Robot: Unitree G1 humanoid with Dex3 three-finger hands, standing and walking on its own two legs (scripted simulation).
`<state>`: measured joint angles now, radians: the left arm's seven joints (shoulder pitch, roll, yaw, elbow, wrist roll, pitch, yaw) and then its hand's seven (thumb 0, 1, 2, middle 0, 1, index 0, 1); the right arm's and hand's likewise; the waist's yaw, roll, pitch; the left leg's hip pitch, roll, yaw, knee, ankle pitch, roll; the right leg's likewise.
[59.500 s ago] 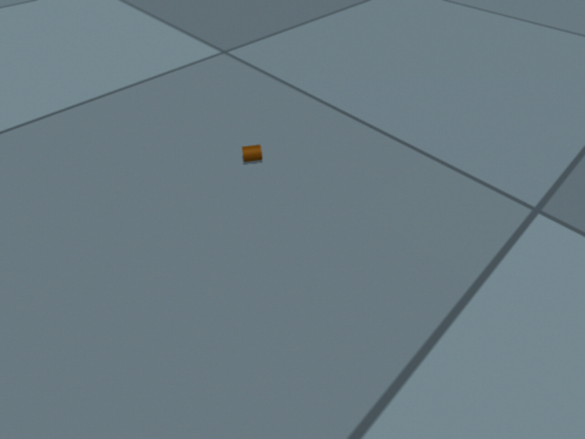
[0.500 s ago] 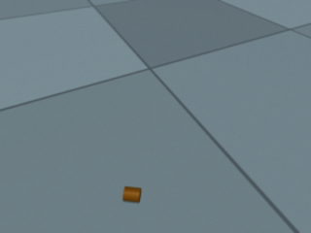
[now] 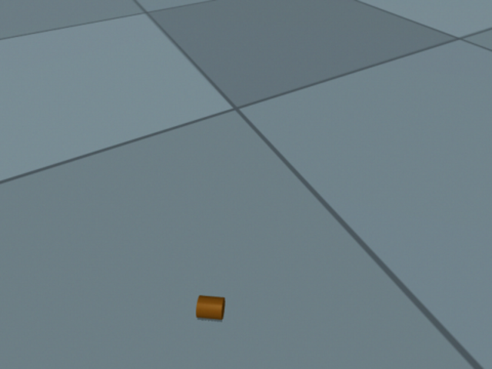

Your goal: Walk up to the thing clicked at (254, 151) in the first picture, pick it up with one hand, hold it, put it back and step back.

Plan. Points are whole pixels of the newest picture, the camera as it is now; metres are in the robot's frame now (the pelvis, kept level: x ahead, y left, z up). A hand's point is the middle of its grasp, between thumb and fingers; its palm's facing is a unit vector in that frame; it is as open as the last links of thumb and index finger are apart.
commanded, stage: stand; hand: left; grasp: from above
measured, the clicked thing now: (210, 307) +0.50 +0.19 -0.74
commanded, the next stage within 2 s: step back in 1.42 s
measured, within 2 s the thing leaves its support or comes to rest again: neither
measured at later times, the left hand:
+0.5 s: hand out of the picture +0.09 +0.23 -0.16, palm faces +0.01 -0.94 -0.33, open 7.3 cm
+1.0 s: hand out of the picture +0.10 +0.23 -0.15, palm faces +0.00 -0.94 -0.35, open 7.3 cm
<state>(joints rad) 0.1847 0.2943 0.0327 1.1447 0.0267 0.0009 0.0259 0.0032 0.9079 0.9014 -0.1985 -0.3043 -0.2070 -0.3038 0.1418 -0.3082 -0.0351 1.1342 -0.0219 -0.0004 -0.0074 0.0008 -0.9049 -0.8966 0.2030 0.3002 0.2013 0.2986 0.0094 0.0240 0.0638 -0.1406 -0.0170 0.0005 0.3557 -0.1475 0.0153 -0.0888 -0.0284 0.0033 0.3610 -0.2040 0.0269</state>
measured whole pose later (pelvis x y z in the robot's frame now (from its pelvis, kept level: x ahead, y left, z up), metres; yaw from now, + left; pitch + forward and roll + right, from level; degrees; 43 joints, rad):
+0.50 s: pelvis +0.02 -0.01 +0.00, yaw -1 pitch -3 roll +0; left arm 0.11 0.29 0.04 1.14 0.02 0.00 0.02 0.00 0.91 0.90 -0.20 -0.30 -0.21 -0.30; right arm 0.12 -0.31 -0.02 1.15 -0.02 -0.01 -0.01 0.00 -0.90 -0.90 0.20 0.30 0.20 0.30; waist 0.00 0.02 0.07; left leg -0.11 0.01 0.00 0.33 -0.16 0.00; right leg -0.06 -0.01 0.01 0.32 -0.21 0.01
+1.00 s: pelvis +0.02 -0.02 +0.00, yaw -1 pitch -3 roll +0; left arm 0.10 0.32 0.03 1.14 0.01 0.00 0.01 0.00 0.91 0.90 -0.20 -0.30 -0.21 -0.30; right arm 0.10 -0.33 -0.01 1.15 -0.01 -0.01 -0.01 0.00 -0.90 -0.90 0.20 0.30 0.20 0.30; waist 0.00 0.01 0.06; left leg -0.10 0.01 0.01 0.32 -0.16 -0.01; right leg -0.05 0.00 0.01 0.31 -0.21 0.00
